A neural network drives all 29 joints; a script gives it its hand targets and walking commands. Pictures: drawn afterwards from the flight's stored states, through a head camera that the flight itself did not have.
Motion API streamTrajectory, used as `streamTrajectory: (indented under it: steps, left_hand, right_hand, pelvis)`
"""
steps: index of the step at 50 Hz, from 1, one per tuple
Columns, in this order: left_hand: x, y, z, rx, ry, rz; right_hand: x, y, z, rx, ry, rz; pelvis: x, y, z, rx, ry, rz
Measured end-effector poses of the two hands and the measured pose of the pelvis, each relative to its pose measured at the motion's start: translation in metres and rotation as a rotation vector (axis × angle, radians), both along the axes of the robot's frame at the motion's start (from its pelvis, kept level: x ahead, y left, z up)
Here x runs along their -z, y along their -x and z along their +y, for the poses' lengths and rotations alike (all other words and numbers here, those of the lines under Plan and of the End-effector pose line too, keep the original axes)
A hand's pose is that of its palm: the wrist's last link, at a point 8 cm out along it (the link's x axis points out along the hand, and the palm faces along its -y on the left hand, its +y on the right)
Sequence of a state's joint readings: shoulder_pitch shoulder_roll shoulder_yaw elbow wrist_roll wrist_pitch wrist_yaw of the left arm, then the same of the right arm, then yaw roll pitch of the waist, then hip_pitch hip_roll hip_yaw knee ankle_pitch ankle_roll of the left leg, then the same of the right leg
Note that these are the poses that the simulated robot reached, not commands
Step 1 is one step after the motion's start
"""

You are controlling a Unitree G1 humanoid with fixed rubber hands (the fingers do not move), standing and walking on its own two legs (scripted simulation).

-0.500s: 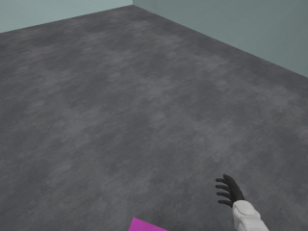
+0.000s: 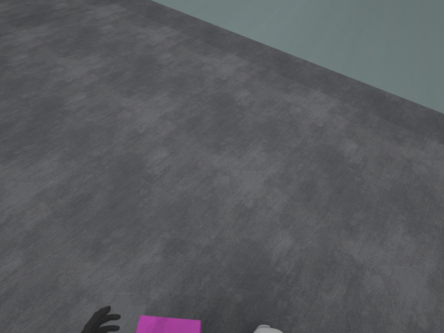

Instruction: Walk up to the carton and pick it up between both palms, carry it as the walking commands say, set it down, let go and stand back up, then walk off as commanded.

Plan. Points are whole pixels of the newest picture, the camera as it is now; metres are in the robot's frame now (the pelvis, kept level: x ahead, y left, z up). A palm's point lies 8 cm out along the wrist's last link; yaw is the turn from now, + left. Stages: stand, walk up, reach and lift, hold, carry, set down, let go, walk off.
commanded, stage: walk off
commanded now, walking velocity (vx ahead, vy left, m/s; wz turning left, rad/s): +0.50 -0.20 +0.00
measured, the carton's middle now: out of the picture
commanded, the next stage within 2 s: stand in 0.44 s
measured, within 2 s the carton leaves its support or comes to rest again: rests again in 0.98 s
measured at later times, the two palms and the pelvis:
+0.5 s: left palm out of the picture -0.02 +0.13 -0.10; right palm (371, 302) +0.21 -0.33 -0.13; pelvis +0.10 -0.10 +0.02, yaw +1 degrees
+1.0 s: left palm out of the picture -0.08 +0.16 -0.13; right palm (345, 307) +0.20 -0.26 -0.11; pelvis +0.03 -0.03 +0.00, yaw +0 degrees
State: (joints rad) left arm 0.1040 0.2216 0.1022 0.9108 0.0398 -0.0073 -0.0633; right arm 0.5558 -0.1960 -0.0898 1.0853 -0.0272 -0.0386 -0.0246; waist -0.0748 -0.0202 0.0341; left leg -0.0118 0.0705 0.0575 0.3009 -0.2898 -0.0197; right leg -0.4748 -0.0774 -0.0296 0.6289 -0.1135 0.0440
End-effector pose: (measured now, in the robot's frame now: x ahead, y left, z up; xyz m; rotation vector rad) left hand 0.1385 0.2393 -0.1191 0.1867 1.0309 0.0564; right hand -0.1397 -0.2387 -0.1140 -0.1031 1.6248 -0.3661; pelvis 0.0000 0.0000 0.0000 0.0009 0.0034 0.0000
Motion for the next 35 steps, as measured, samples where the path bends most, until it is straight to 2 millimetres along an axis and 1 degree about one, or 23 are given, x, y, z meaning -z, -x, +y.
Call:
streamTrajectory:
  steps: [3,4,6,9,13,15,18,21,24,26,30,33,35]
  left_hand:
    - [0.002,-0.032,-0.024,0.013,-0.028,-0.018]
    - [0.002,-0.036,-0.032,0.018,-0.035,-0.014]
    - [-0.002,-0.034,-0.044,0.002,-0.042,0.004]
    - [-0.005,-0.012,-0.054,-0.056,-0.061,0.068]
    - [-0.007,0.035,-0.063,-0.139,-0.089,0.204]
    - [-0.009,0.060,-0.069,-0.184,-0.095,0.268]
    - [-0.013,0.098,-0.080,-0.250,-0.097,0.357]
    - [-0.017,0.129,-0.095,-0.297,-0.081,0.440]
    - [-0.021,0.150,-0.109,-0.336,-0.063,0.498]
    - [-0.023,0.159,-0.116,-0.359,-0.054,0.527]
    - [-0.028,0.176,-0.123,-0.393,-0.052,0.570]
    - [-0.029,0.187,-0.128,-0.410,-0.038,0.594]
    - [-0.027,0.194,-0.131,-0.415,-0.025,0.606]
  right_hand:
    - [0.017,-0.022,-0.021,0.003,-0.028,0.005]
    - [0.022,-0.034,-0.029,-0.001,-0.035,-0.010]
    - [0.024,-0.071,-0.044,-0.027,-0.044,-0.071]
    - [0.023,-0.135,-0.068,-0.085,-0.050,-0.183]
    - [0.023,-0.216,-0.086,-0.158,-0.077,-0.312]
    - [0.023,-0.250,-0.090,-0.193,-0.093,-0.363]
    - [0.022,-0.291,-0.092,-0.238,-0.111,-0.406]
    - [0.019,-0.319,-0.092,-0.265,-0.119,-0.429]
    - [0.018,-0.339,-0.090,-0.283,-0.127,-0.449]
    - [0.017,-0.352,-0.086,-0.292,-0.133,-0.465]
    - [0.013,-0.381,-0.075,-0.307,-0.143,-0.522]
    - [0.008,-0.397,-0.067,-0.323,-0.141,-0.555]
    - [0.003,-0.404,-0.063,-0.330,-0.136,-0.573]
  pelvis:
    - [0.010,-0.021,-0.025,0.003,-0.026,0.010]
    - [0.011,-0.026,-0.032,0.010,-0.019,0.006]
    - [0.005,-0.036,-0.045,0.001,-0.045,0.000]
    - [-0.003,-0.051,-0.062,-0.011,-0.080,-0.003]
    - [-0.009,-0.069,-0.079,-0.019,-0.114,0.002]
    - [-0.011,-0.076,-0.085,-0.020,-0.126,0.004]
    - [-0.013,-0.084,-0.092,-0.019,-0.135,0.008]
    - [-0.014,-0.091,-0.096,-0.019,-0.138,0.015]
    - [-0.016,-0.098,-0.096,-0.019,-0.141,0.016]
    - [-0.017,-0.102,-0.095,-0.020,-0.143,0.014]
    - [-0.017,-0.106,-0.089,-0.022,-0.144,0.010]
    - [-0.018,-0.105,-0.084,-0.024,-0.141,0.011]
    - [-0.018,-0.101,-0.081,-0.024,-0.136,0.008]
